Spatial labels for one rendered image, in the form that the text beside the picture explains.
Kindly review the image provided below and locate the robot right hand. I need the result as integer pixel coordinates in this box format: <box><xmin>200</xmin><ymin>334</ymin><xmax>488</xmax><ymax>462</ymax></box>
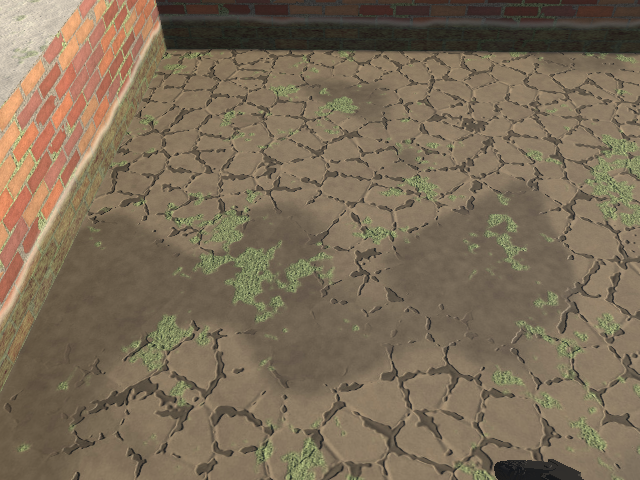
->
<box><xmin>494</xmin><ymin>459</ymin><xmax>584</xmax><ymax>480</ymax></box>

